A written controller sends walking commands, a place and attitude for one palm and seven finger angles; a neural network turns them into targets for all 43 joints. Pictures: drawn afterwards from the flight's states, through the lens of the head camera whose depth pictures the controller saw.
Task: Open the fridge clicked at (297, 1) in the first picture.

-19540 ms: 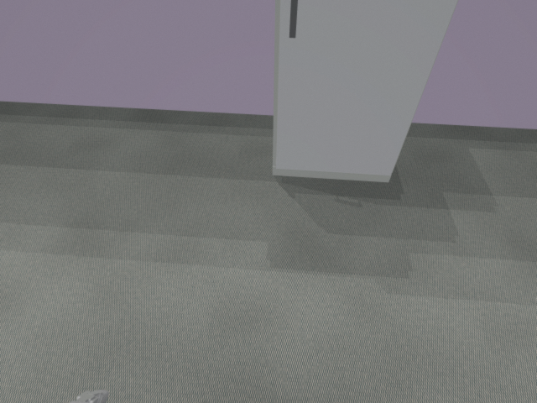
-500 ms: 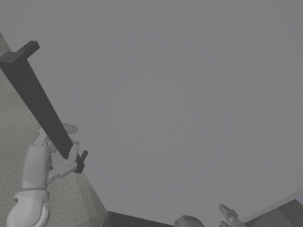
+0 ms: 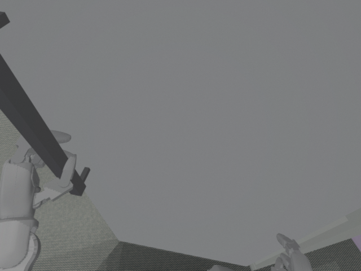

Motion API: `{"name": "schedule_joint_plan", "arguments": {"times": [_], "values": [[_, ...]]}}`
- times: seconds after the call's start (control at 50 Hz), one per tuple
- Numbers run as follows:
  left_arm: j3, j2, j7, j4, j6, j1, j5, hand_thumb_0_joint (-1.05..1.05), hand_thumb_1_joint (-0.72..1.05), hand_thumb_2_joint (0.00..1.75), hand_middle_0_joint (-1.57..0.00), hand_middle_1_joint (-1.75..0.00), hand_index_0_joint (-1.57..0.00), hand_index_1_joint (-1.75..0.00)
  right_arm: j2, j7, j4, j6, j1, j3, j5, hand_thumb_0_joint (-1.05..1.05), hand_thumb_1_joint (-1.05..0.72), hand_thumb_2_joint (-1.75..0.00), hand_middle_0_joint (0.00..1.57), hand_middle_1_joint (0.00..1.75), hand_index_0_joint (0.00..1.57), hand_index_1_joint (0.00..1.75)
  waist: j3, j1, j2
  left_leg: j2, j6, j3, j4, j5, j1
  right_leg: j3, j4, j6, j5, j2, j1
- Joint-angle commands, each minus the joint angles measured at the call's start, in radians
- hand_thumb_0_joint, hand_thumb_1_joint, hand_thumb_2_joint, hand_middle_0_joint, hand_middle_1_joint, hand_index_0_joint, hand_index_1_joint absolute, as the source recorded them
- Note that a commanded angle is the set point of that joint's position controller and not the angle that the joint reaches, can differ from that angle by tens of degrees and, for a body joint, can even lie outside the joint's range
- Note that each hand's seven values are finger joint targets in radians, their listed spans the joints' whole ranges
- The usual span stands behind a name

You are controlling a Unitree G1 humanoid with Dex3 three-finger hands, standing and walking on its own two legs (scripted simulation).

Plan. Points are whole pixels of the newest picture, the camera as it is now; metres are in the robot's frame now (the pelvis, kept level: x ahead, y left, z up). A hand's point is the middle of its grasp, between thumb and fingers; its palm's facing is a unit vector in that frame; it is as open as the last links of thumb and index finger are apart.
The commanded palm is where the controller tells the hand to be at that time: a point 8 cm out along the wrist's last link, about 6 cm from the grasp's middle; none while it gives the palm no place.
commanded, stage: walk backward, drawing the door open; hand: left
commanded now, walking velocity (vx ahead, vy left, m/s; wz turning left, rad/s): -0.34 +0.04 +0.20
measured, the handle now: (50, 132) +0.29 +0.22 +0.20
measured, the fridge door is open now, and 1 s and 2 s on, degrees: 65 76 78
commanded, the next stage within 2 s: stop walking and hold the door back in 0.18 s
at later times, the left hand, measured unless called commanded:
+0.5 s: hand out of the picture +0.11 +0.19 +0.14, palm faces +0.47 -0.82 -0.32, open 6.0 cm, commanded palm +0.11 +0.25 +0.13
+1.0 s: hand (43, 237) +0.15 +0.20 +0.14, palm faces +0.30 -0.92 -0.26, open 5.7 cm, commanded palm +0.11 +0.26 +0.13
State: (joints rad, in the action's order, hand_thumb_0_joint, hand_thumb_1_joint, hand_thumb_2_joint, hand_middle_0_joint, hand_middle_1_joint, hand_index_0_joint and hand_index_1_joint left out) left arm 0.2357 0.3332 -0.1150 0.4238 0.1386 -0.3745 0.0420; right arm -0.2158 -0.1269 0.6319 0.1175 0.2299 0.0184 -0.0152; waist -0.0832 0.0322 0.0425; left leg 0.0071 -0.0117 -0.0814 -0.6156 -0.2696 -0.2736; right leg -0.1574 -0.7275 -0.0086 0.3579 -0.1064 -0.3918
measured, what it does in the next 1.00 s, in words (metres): walks backwards: right foot, then left foot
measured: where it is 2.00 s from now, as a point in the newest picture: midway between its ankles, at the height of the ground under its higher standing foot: outside the picture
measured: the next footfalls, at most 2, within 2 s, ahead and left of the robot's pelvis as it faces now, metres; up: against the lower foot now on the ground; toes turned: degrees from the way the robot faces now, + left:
right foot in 0.32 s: -0.06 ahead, -0.15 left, +0.00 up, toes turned +5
left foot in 0.80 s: -0.16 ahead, +0.07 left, +0.00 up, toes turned +7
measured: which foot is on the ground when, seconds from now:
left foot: down 0.00-0.32, up 0.34-0.78, down 0.80-1.00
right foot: up 0.00-0.30, down 0.32-0.80, up 0.82-1.00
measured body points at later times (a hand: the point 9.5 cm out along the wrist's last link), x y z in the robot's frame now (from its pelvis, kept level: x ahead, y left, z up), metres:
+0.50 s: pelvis -0.13 -0.08 +0.03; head -0.11 -0.11 +0.48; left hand +0.08 +0.23 +0.16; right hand +0.09 -0.28 -0.08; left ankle -0.14 +0.07 -0.62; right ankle -0.10 -0.16 -0.72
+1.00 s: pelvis -0.21 -0.05 +0.02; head -0.19 -0.05 +0.47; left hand +0.13 +0.25 +0.16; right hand -0.09 -0.26 -0.11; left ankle -0.24 +0.05 -0.72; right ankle -0.15 -0.15 -0.70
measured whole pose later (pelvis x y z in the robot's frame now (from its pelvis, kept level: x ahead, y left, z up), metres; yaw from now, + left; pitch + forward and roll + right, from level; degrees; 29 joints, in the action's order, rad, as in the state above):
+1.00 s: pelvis -0.21 -0.05 +0.02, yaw +11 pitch -2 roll -2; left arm 0.14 0.32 -0.03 -0.48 0.11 0.43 0.01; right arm -0.18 -0.09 0.72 0.05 0.32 -0.04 0.03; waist -0.06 0.04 -0.05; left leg -0.07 -0.02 -0.09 -0.49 -0.29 -0.17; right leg -0.09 -0.59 0.00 0.31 0.01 -0.30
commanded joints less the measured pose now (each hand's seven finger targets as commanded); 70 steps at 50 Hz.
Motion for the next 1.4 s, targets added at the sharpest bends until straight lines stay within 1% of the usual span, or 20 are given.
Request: {"name": "schedule_joint_plan", "arguments": {"times": [0.0, 0.06, 0.26, 0.28, 0.3, 0.32, 0.34, 0.4, 0.56, 0.72, 0.8, 0.84, 0.9, 0.96, 1.02, 1.06, 1.14, 1.24, 1.3, 1.38], "values": [[0.104, 0.139, -0.029, 0.254, 0.127, 0.139, -0.035, 0.00, 0.90, 0.90, -0.45, -1.40, -0.45, -1.40, -0.090, 0.031, -0.137, 0.097, -0.080, 0.019, -0.003, 0.00, -0.90, -0.90, 0.20, 0.30, 0.20, 0.30, 0.238, -0.012, -0.351, -0.362, -0.121, 0.502, 0.296, 0.872, 0.205, 0.185, -0.391, -0.038, 0.203, 0.075, -0.111], [0.063, 0.101, -0.039, 0.195, 0.104, 0.145, -0.033, 0.00, 0.90, 0.90, -0.45, -1.40, -0.45, -1.40, -0.102, 0.031, -0.114, 0.108, -0.087, 0.024, 0.014, 0.00, -0.90, -0.90, 0.20, 0.30, 0.20, 0.30, 0.207, -0.027, -0.256, -0.269, -0.121, 0.325, 0.268, 0.757, 0.214, 0.133, -0.288, -0.048, 0.107, 0.094, -0.077], [0.060, 0.112, -0.033, 0.147, 0.061, 0.136, 0.004, 0.00, 0.90, 0.90, -0.45, -1.40, -0.45, -1.40, -0.086, 0.034, -0.154, 0.070, -0.141, -0.008, -0.001, 0.00, -0.90, -0.90, 0.20, 0.30, 0.20, 0.30, 0.194, -0.054, -0.218, -0.149, -0.049, 0.297, 0.367, -0.029, -0.077, 0.106, 0.385, 0.000, -0.063, 0.127, 0.339], [0.062, 0.135, -0.031, 0.083, 0.059, 0.237, -0.006, 0.00, 0.90, 0.90, -0.45, -1.40, -0.45, -1.40, -0.077, 0.037, -0.143, 0.058, -0.142, -0.010, 0.001, 0.00, -0.90, -0.90, 0.20, 0.30, 0.20, 0.30, 0.190, -0.049, -0.081, -0.066, 0.001, 0.205, 0.205, -0.094, -0.067, 0.208, 0.507, 0.041, -0.104, 0.021, 0.300], [0.124, 0.224, -0.041, 0.033, 0.050, 0.336, -0.009, 0.00, 0.90, 0.90, -0.45, -1.40, -0.45, -1.40, -0.060, 0.032, -0.148, 0.043, -0.153, -0.007, 0.006, 0.00, -0.90, -0.90, 0.20, 0.30, 0.20, 0.30, 0.176, -0.050, 0.198, 0.062, 0.065, 0.094, -0.112, -0.169, -0.146, 0.517, 0.579, 0.137, -0.110, -0.217, 0.205], [0.160, 0.241, -0.055, -0.051, 0.044, 0.467, -0.008, 0.00, 0.90, 0.90, -0.45, -1.40, -0.45, -1.40, -0.074, 0.023, -0.127, 0.051, -0.162, -0.004, 0.006, 0.00, -0.90, -0.90, 0.20, 0.30, 0.20, 0.30, 0.145, -0.063, 0.198, 0.076, 0.067, 0.136, -0.409, -0.236, -0.244, 0.608, 0.562, 0.199, -0.297, -0.344, 0.113], [0.154, 0.233, -0.053, -0.141, 0.034, 0.504, -0.004, 0.00, 0.90, 0.90, -0.45, -1.40, -0.45, -1.40, -0.098, 0.026, -0.101, 0.058, -0.120, 0.025, 0.018, 0.00, -0.90, -0.90, 0.20, 0.30, 0.20, 0.30, 0.235, -0.034, 0.252, 0.090, 0.063, 0.208, -0.555, -0.247, -0.248, 0.606, 0.514, 0.131, -0.384, -0.330, 0.144], [0.143, 0.242, -0.052, -0.328, 0.051, 0.643, -0.009, 0.00, 0.90, 0.90, -0.45, -1.40, -0.45, -1.40, -0.086, 0.013, -0.085, 0.025, -0.115, -0.012, 0.021, 0.00, -0.90, -0.90, 0.20, 0.30, 0.20, 0.30, 0.269, -0.009, 0.052, 0.040, 0.065, 0.141, -0.592, -0.055, -0.286, 0.318, 0.360, 0.088, -0.528, -0.210, 0.291], [0.071, 0.249, -0.035, -0.560, 0.087, 0.970, -0.004, 0.00, 0.90, 0.90, -0.45, -1.40, -0.45, -1.40, -0.154, 0.023, -0.075, 0.010, -0.118, 0.028, 0.012, 0.00, -0.90, -0.90, 0.20, 0.30, 0.20, 0.30, 0.192, -0.046, 0.140, 0.009, 0.022, 0.046, -0.222, -0.044, -0.229, 0.387, 0.567, 0.053, 0.084, -0.212, 0.295], [0.053, 0.243, -0.018, -0.651, 0.070, 1.110, -0.028, 0.00, 0.90, 0.90, -0.45, -1.40, -0.45, -1.40, -0.135, 0.005, -0.076, 0.011, -0.032, 0.012, 0.025, 0.00, -0.90, -0.90, 0.20, 0.30, 0.20, 0.30, 0.330, -0.026, 0.088, 0.031, -0.034, -0.073, 0.289, -0.051, 0.150, 0.293, 0.496, 0.086, 0.186, -0.105, 0.256], [-0.030, 0.150, 0.022, -0.661, 0.067, 1.177, -0.036, 0.00, 0.90, 0.90, -0.45, -1.40, -0.45, -1.40, -0.156, 0.021, -0.087, -0.008, -0.061, 0.017, 0.033, 0.00, -0.90, -0.90, 0.20, 0.30, 0.20, 0.30, 0.229, -0.028, -0.288, -0.357, -0.196, 0.407, 0.457, -0.128, 0.177, 0.083, -0.028, -0.012, 0.101, 0.122, -0.012], [0.074, 0.314, 0.018, -0.656, 0.067, 1.282, -0.052, 0.00, 0.90, 0.90, -0.45, -1.40, -0.45, -1.40, -0.144, 0.024, -0.064, -0.004, -0.057, 0.016, 0.034, 0.00, -0.90, -0.90, 0.20, 0.30, 0.20, 0.30, 0.176, -0.026, -0.298, -0.386, -0.234, 0.445, 0.432, 0.026, 0.189, 0.138, -0.203, -0.002, 0.075, 0.093, -0.120], [0.014, 0.211, 0.045, -0.682, 0.047, 1.170, -0.042, 0.00, 0.90, 0.90, -0.45, -1.40, -0.45, -1.40, -0.165, 0.033, -0.064, -0.019, -0.044, 0.016, 0.042, 0.00, -0.90, -0.90, 0.20, 0.30, 0.20, 0.30, 0.214, -0.039, -0.195, -0.308, -0.150, 0.166, 0.243, 0.422, 0.202, 0.086, 0.044, 0.009, 0.038, 0.096, 0.049], [-0.010, 0.209, 0.065, -0.658, 0.047, 1.200, -0.035, 0.00, 0.90, 0.90, -0.45, -1.40, -0.45, -1.40, -0.173, 0.033, -0.069, -0.017, -0.045, 0.002, 0.046, 0.00, -0.90, -0.90, 0.20, 0.30, 0.20, 0.30, 0.275, -0.025, -0.202, -0.254, -0.097, 0.118, 0.128, 0.388, 0.087, 0.081, 0.300, 0.016, -0.145, 0.118, 0.312], [0.115, 0.340, 0.053, -0.633, 0.052, 1.144, -0.035, 0.00, 0.90, 0.90, -0.45, -1.40, -0.45, -1.40, -0.131, 0.030, -0.072, -0.008, -0.028, 0.015, 0.052, 0.00, -0.90, -0.90, 0.20, 0.30, 0.20, 0.30, 0.365, -0.003, 0.081, -0.070, -0.014, 0.001, -0.156, 0.059, -0.143, 0.415, 0.360, 0.158, -0.489, -0.133, 0.550], [0.070, 0.259, 0.061, -0.664, 0.032, 1.049, -0.007, 0.00, 0.90, 0.90, -0.45, -1.40, -0.45, -1.40, -0.135, 0.038, -0.058, 0.000, -0.019, 0.024, 0.055, 0.00, -0.90, -0.90, 0.20, 0.30, 0.20, 0.30, 0.347, -0.033, 0.182, -0.044, 0.012, 0.098, -0.297, -0.252, -0.200, 0.512, 0.412, 0.242, -0.487, -0.238, 0.502], [0.095, 0.258, 0.042, -0.580, 0.043, 1.039, -0.008, 0.00, 0.90, 0.90, -0.45, -1.40, -0.45, -1.40, -0.124, 0.011, -0.040, 0.004, -0.058, -0.006, 0.028, 0.00, -0.90, -0.90, 0.20, 0.30, 0.20, 0.30, 0.312, -0.001, -0.005, -0.054, 0.009, 0.039, 0.229, 0.089, 0.091, 0.243, 0.317, 0.103, -0.477, -0.091, 0.362], [-0.002, 0.155, 0.053, -0.489, 0.071, 1.052, -0.014, 0.00, 0.90, 0.90, -0.45, -1.40, -0.45, -1.40, -0.128, 0.027, -0.092, 0.002, -0.125, -0.007, 0.028, 0.00, -0.90, -0.90, 0.20, 0.30, 0.20, 0.30, 0.237, -0.020, -0.296, -0.283, -0.085, 0.324, 0.351, 0.429, 0.176, 0.135, 0.119, -0.006, -0.016, 0.078, 0.161], [-0.013, 0.128, 0.047, -0.419, 0.071, 0.963, -0.018, 0.00, 0.90, 0.90, -0.45, -1.40, -0.45, -1.40, -0.142, 0.042, -0.106, 0.004, -0.093, 0.004, 0.026, 0.00, -0.90, -0.90, 0.20, 0.30, 0.20, 0.30, 0.287, -0.024, -0.164, -0.260, -0.082, 0.230, 0.217, 0.677, 0.291, 0.129, 0.255, 0.010, -0.093, 0.067, 0.190], [-0.072, 0.083, 0.043, -0.373, 0.059, 0.970, -0.018, 0.00, 0.90, 0.90, -0.45, -1.40, -0.45, -1.40, -0.125, 0.041, -0.122, 0.000, -0.111, -0.012, 0.033, 0.00, -0.90, -0.90, 0.20, 0.30, 0.20, 0.30, 0.330, -0.010, -0.206, -0.183, -0.007, 0.148, 0.202, 0.474, 0.204, 0.143, 0.309, 0.020, -0.348, 0.024, 0.321]]}}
